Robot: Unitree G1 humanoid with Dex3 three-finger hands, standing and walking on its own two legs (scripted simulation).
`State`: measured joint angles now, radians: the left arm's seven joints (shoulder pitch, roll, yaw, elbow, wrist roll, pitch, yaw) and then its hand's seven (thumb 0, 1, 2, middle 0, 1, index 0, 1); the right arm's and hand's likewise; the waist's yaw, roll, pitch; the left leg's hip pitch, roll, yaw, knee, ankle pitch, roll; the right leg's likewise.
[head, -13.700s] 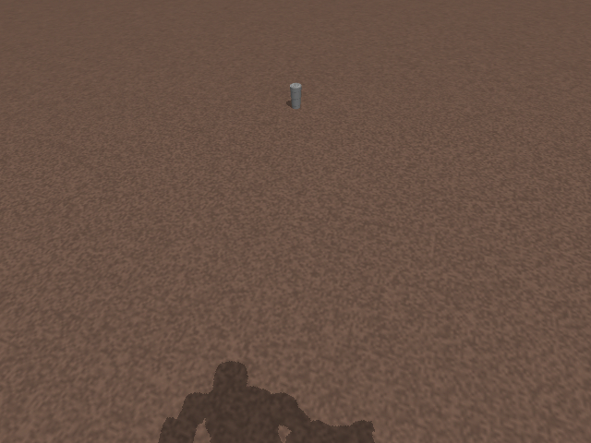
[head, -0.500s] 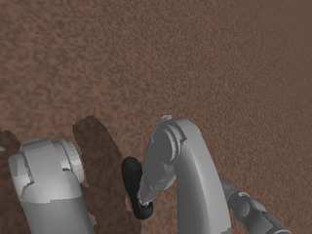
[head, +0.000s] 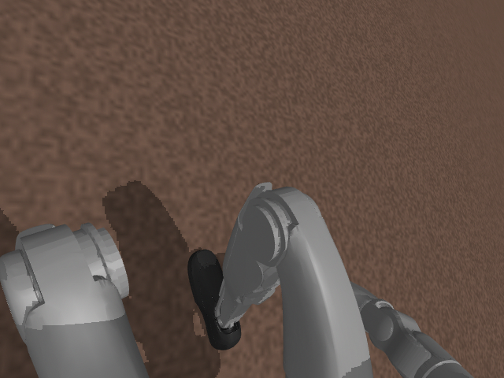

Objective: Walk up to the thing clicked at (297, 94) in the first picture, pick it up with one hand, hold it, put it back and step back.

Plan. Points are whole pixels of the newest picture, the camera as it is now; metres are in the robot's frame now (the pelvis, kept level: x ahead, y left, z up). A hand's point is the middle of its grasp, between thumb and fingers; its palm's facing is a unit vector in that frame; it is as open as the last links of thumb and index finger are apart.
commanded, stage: close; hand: left
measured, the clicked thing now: out of the picture +0.42 +0.31 -0.20
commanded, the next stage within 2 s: settle in 0.38 s
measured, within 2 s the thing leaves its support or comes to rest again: leaves its support in 0.84 s
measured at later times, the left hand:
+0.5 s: hand out of the picture +0.42 +0.31 -0.17, palm faces +0.49 -0.87 +0.00, open 10.4 cm
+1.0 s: hand out of the picture +0.40 +0.33 -0.13, palm faces +0.48 -0.88 +0.01, open 10.6 cm
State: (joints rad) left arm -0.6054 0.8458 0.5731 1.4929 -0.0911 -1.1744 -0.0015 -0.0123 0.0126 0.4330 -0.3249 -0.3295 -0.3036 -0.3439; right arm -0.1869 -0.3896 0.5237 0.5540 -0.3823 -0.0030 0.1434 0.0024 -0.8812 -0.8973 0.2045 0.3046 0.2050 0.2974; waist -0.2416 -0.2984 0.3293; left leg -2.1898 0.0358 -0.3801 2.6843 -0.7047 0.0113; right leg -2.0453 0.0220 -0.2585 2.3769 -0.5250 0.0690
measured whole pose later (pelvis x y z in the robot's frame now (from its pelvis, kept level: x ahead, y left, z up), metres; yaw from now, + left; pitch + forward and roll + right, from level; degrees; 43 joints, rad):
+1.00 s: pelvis +0.00 +0.00 +0.01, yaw +1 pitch +13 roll -17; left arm -0.56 0.74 0.53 1.18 -0.07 -1.00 0.03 0.05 -0.41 1.08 -0.75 -1.09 -0.62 -1.09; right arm -0.12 -0.37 0.42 0.57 -0.34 0.02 0.16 0.00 -0.90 -0.91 0.20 0.30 0.20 0.30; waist -0.20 -0.25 0.25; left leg -2.20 0.03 -0.35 2.63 -0.70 0.00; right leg -2.06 0.00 -0.24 2.35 -0.55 0.05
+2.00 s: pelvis +0.03 -0.02 +0.07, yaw +10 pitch +31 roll -6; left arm -0.53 0.43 0.50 0.86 -0.15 -0.65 -0.18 0.05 -0.44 1.12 -0.76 -1.08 -0.64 -1.08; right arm 0.04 -0.31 0.06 0.67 -0.10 0.03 0.07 0.01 -0.91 -0.90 0.20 0.30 0.20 0.30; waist -0.12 -0.03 -0.08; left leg -2.19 0.03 -0.12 2.35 -0.71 -0.01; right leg -2.15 -0.06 -0.08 2.26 -0.65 0.00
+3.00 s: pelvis +0.03 -0.02 +0.13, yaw +13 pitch +33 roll -4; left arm -0.45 0.35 0.43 0.71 -0.17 -0.54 -0.19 0.05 -0.44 1.12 -0.76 -1.08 -0.64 -1.08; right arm 0.10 -0.28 0.01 0.67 -0.04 -0.01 0.03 0.01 -0.92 -0.90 0.20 0.30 0.20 0.30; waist -0.08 0.00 -0.16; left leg -2.04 0.03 -0.07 2.16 -0.69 -0.01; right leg -2.02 -0.07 -0.05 2.10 -0.65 0.00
